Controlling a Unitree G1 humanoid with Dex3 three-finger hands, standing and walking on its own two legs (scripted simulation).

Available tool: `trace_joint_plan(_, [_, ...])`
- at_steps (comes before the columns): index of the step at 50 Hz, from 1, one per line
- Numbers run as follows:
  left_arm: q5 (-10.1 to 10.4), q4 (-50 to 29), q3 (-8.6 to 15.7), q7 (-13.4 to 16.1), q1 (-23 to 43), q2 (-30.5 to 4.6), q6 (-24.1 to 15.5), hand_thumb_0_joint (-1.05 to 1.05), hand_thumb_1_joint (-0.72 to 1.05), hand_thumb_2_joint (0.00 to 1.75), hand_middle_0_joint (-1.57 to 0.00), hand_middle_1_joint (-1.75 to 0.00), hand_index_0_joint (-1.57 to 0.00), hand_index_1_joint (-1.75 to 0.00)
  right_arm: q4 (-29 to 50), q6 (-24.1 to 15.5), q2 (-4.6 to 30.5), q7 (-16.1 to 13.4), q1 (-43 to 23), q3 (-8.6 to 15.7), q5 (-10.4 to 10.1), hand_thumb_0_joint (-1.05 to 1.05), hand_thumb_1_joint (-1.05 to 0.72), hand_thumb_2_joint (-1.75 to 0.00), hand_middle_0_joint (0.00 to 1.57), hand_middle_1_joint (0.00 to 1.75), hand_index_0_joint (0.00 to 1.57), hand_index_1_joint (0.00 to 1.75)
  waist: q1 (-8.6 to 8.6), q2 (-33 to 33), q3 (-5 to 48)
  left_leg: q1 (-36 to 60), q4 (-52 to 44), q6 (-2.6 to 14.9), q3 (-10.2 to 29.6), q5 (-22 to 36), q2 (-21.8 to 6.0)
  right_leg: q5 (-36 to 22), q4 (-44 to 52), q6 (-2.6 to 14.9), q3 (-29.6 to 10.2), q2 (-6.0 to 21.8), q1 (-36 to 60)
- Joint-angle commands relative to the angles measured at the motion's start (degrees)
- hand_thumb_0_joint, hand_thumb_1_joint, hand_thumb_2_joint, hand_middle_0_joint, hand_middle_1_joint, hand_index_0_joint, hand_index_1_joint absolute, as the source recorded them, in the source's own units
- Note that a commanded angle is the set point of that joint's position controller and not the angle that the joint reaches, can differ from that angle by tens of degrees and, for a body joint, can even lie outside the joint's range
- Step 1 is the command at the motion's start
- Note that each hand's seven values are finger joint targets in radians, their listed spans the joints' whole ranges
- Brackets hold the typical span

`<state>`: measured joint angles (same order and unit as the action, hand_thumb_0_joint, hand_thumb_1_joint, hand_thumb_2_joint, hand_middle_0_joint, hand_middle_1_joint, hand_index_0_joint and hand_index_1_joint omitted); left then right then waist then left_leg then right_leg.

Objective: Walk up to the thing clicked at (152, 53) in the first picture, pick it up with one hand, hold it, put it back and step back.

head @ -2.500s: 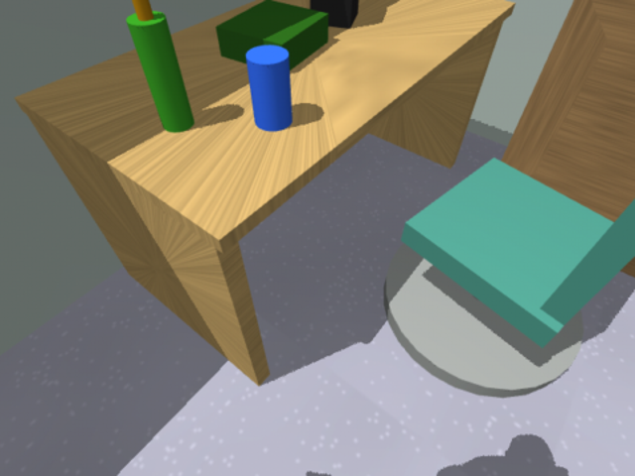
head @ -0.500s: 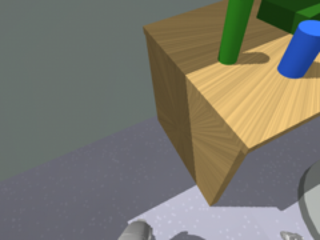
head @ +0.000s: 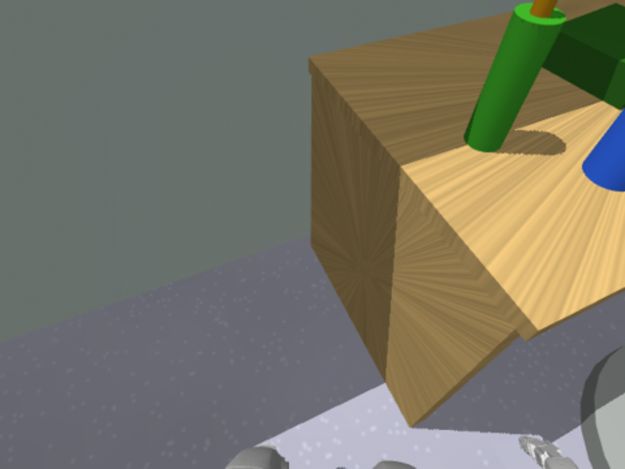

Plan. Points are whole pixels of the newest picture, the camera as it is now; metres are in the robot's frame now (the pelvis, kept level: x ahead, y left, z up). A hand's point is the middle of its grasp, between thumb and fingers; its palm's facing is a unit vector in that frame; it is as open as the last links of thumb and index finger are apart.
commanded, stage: walk up
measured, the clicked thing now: (513, 71) +0.68 -0.29 +0.14
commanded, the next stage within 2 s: stand in 1.22 s
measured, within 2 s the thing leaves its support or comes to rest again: neither
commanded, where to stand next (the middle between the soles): +0.05 -0.04 m, yaw -3 degrees
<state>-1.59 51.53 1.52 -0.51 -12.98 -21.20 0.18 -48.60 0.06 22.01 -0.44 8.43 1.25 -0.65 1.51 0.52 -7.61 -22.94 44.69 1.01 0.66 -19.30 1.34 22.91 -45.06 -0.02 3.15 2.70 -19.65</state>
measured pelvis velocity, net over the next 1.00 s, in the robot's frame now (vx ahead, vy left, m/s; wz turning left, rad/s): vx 0.00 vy -0.01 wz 0.00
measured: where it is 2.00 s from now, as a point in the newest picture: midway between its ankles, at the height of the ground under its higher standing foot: outside the picture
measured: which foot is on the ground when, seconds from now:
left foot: down 0.00-1.00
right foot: down 0.00-1.00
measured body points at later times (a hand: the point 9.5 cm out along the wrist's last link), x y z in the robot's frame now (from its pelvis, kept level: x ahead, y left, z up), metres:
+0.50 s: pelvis -0.01 -0.02 +0.02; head +0.01 -0.02 +0.47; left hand +0.10 +0.29 -0.10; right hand +0.07 -0.33 -0.10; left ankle +0.05 +0.11 -0.71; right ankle +0.01 -0.13 -0.71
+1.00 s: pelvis +0.00 -0.01 +0.03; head +0.02 +0.00 +0.48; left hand +0.08 +0.30 -0.10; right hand +0.10 -0.31 -0.09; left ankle +0.05 +0.11 -0.71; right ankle +0.01 -0.13 -0.71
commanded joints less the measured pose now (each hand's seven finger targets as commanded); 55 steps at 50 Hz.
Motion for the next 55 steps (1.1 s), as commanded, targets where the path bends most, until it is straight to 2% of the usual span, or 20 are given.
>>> trace_joint_plan(1, [0.43,-3.89,3.55,0.6,0.92,-13.28,-0.48,0.0,0.9,0.9,-0.2,-0.3,-0.2,-0.3,2.41,-2.75,15.16,-0.74,1.01,4.27,0.76,0.0,-0.9,-0.9,0.2,0.3,0.2,0.3,-0.79,0.33,10.92,6.01,-15.08,9.53,20.17,8.92,-13.63,-7.66,2.02,2.89,-5.0,0.72,0.52])
trace_joint_plan(2, [0.55,-3.43,3.59,0.57,0.37,-12.94,-0.3,0.0,0.9,0.9,-0.2,-0.3,-0.2,-0.3,2.26,-2.99,15.83,-0.82,1.02,4.22,0.85,0.0,-0.9,-0.9,0.2,0.3,0.2,0.3,-0.4,1.05,11.16,5.69,-16.06,10.78,22.18,11.58,-15.23,-4.68,1.05,2.85,-4.94,-0.17,1.22])
trace_joint_plan(3, [0.76,-2.88,3.5,0.53,-0.18,-12.42,-0.25,0.0,0.9,0.9,-0.2,-0.3,-0.2,-0.3,1.98,-3.08,16.0,-0.94,-0.05,4.06,1.01,0.0,-0.9,-0.9,0.2,0.3,0.2,0.3,-0.03,2.02,11.01,4.62,-16.34,10.83,21.8,12.95,-15.38,-3.33,2.26,2.94,-5.06,-0.4,2.69])
trace_joint_plan(4, [0.8,-2.5,3.44,0.41,-0.04,-12.28,-0.33,0.0,0.9,0.9,-0.2,-0.3,-0.2,-0.3,1.94,-3.02,15.87,-1.0,-1.16,3.88,1.09,0.0,-0.9,-0.9,0.2,0.3,0.2,0.3,0.27,3.08,10.05,2.54,-16.45,9.83,19.9,13.0,-14.46,-4.63,4.09,3.33,-5.08,-0.04,4.35])
trace_joint_plan(6, [0.77,-1.88,3.53,0.18,0.2,-12.54,-0.53,0.0,0.9,0.9,-0.2,-0.3,-0.2,-0.3,1.26,-2.73,14.89,-1.05,-2.54,3.33,1.04,0.0,-0.9,-0.9,0.2,0.3,0.2,0.3,0.67,4.14,9.12,-1.49,-16.35,6.32,14.69,8.69,-11.18,-7.42,8.63,4.55,-6.38,1.89,7.95])
trace_joint_plan(8, [0.77,-1.49,3.78,0.02,1.32,-13.99,-0.71,0.0,0.9,0.9,-0.2,-0.3,-0.2,-0.3,0.51,-2.43,13.18,-0.9,-3.3,2.84,0.82,0.0,-0.9,-0.9,0.2,0.3,0.2,0.3,0.29,1.69,8.66,-0.05,-13.49,3.0,9.13,3.62,-6.28,-8.29,13.87,6.72,-10.66,5.29,6.44])
trace_joint_plan(10, [0.79,-1.6,3.56,-0.05,4.53,-14.77,-0.83,0.0,0.9,0.9,-0.2,-0.3,-0.2,-0.3,-0.88,-2.32,12.27,-0.52,-2.14,2.54,0.94,0.0,-0.9,-0.9,0.2,0.3,0.2,0.3,-1.03,-0.57,8.27,4.48,-11.47,2.02,6.19,1.02,-3.57,-8.32,17.45,7.73,-13.65,8.05,1.97])
trace_joint_plan(11, [0.69,-1.51,3.4,-0.04,5.58,-14.76,-0.88,0.0,0.9,0.9,-0.2,-0.3,-0.2,-0.3,-1.51,-2.34,11.78,-0.39,-1.82,2.55,0.98,0.0,-0.9,-0.9,0.2,0.3,0.2,0.3,-1.4,-1.33,8.43,6.08,-11.44,1.96,5.91,1.45,-3.53,-7.97,18.39,7.82,-13.72,8.53,1.18])
trace_joint_plan(13, [0.57,-1.06,3.16,-0.06,7.56,-14.58,-0.76,0.0,0.9,0.9,-0.2,-0.3,-0.2,-0.3,-2.6,-2.36,11.97,-0.18,-1.01,2.65,1.02,0.0,-0.9,-0.9,0.2,0.3,0.2,0.3,-1.94,-3.33,8.02,6.4,-13.64,2.39,6.56,1.5,-4.2,-5.72,19.12,6.52,-12.38,7.56,0.86])
trace_joint_plan(15, [0.65,-0.4,3.01,-0.13,7.7,-13.94,-0.73,0.0,0.9,0.9,-0.2,-0.3,-0.2,-0.3,-3.48,-2.61,12.19,-0.08,-1.44,2.4,0.91,0.0,-0.9,-0.9,0.2,0.3,0.2,0.3,-1.34,-3.69,8.57,6.09,-15.66,2.63,7.86,3.95,-5.43,-5.3,19.15,5.45,-11.05,6.37,3.24])
trace_joint_plan(18, [0.72,0.72,2.95,-0.23,8.81,-13.68,-0.48,0.0,0.9,0.9,-0.2,-0.3,-0.2,-0.3,-4.77,-2.64,12.24,-0.11,-2.07,2.18,1.03,0.0,-0.9,-0.9,0.2,0.3,0.2,0.3,-1.31,-3.63,7.53,4.62,-18.18,2.36,8.17,1.95,-5.66,-2.88,20.63,5.04,-10.7,6.06,4.49])
trace_joint_plan(21, [0.98,1.71,2.84,-0.36,8.83,-13.13,-0.53,0.0,0.9,0.9,-0.2,-0.3,-0.2,-0.3,-5.96,-2.93,12.44,-0.06,-2.41,1.76,1.17,0.0,-0.9,-0.9,0.2,0.3,0.2,0.3,-0.96,-2.06,8.78,6.03,-19.65,2.16,8.33,4.89,-6.21,-5.33,20.74,4.66,-10.02,5.72,6.4])
trace_joint_plan(28, [1.23,4.03,2.82,-0.45,10.44,-12.63,-0.4,0.0,0.9,0.9,-0.2,-0.3,-0.2,-0.3,-8.21,-2.93,12.26,-0.13,-3.32,1.3,1.13,0.0,-0.9,-0.9,0.2,0.3,0.2,0.3,-1.09,-0.98,7.82,6.62,-22.88,1.57,8.44,4.87,-6.75,-5.17,23.88,3.85,-9.08,5.31,7.85])
trace_joint_plan(34, [1.37,5.59,2.74,-0.44,10.61,-11.98,-0.49,0.0,0.9,0.9,-0.2,-0.3,-0.2,-0.3,-9.6,-3.18,11.7,-0.36,-3.66,1.01,0.96,0.0,-0.9,-0.9,0.2,0.3,0.2,0.3,-1.07,-1.14,10.05,8.34,-23.16,1.46,7.76,12.17,-7.19,-11.43,24.84,3.25,-7.92,5.14,11.35])
trace_joint_plan(40, [1.39,6.56,2.53,-0.38,10.74,-11.48,-0.43,0.0,0.9,0.9,-0.2,-0.3,-0.2,-0.3,-10.38,-2.97,11.36,-0.41,-4.81,0.99,1.03,0.0,-0.9,-0.9,0.2,0.3,0.2,0.3,-1.27,-0.8,10.03,9.93,-24.05,1.22,7.42,11.53,-7.28,-10.87,26.57,2.94,-7.76,5.38,10.96])
trace_joint_plan(45, [1.4,7.61,2.46,-0.41,10.19,-11.19,-0.32,0.0,0.9,0.9,-0.2,-0.3,-0.2,-0.3,-10.78,-3.04,11.42,-0.48,-5.76,0.95,1.01,0.0,-0.9,-0.9,0.2,0.3,0.2,0.3,-0.91,0.52,10.49,9.78,-25.65,1.39,8.06,12.65,-8.3,-12.92,25.66,2.56,-6.61,4.92,12.82])
trace_joint_plan(50, [1.27,8.42,2.37,-0.41,9.92,-10.96,-0.31,0.0,0.9,0.9,-0.2,-0.3,-0.2,-0.3,-11.07,-2.82,11.16,-0.38,-6.52,0.96,1.04,0.0,-0.9,-0.9,0.2,0.3,0.2,0.3,-1.16,0.17,8.8,8.46,-27.65,1.24,8.91,7.86,-8.39,-9.63,27.21,2.32,-6.61,4.88,12.34])
trace_joint_plan(52, [1.26,8.56,2.29,-0.49,9.41,-10.93,-0.43,0.0,0.9,0.9,-0.2,-0.3,-0.2,-0.3,-11.02,-2.87,11.23,-0.28,-6.79,0.9,1.08,0.0,-0.9,-0.9,0.2,0.3,0.2,0.3,-1.04,0.25,9.67,9.6,-27.31,1.18,8.51,8.36,-8.21,-10.82,27.33,2.27,-6.75,4.91,12.34])
trace_joint_plan(55, [1.24,8.8,2.35,-0.41,9.64,-10.96,-0.5,0.0,0.9,0.9,-0.2,-0.3,-0.2,-0.3,-11.42,-2.97,11.01,-0.35,-6.55,1.0,1.05,0.0,-0.9,-0.9,0.2,0.3,0.2,0.3,-1.15,0.43,10.51,10.61,-27.3,0.97,8.09,12.18,-8.4,-13.19,27.13,2.06,-6.33,4.97,13.24])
